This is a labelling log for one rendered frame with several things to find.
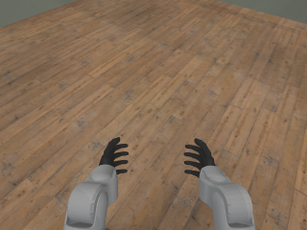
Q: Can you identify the robot right forearm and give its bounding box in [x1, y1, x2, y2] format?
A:
[199, 165, 256, 230]

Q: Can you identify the left robot hand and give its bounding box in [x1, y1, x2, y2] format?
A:
[99, 137, 129, 174]

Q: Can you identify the robot left forearm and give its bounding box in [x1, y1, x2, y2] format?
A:
[63, 164, 118, 230]

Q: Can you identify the right robot hand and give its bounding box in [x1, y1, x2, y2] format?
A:
[183, 138, 216, 178]

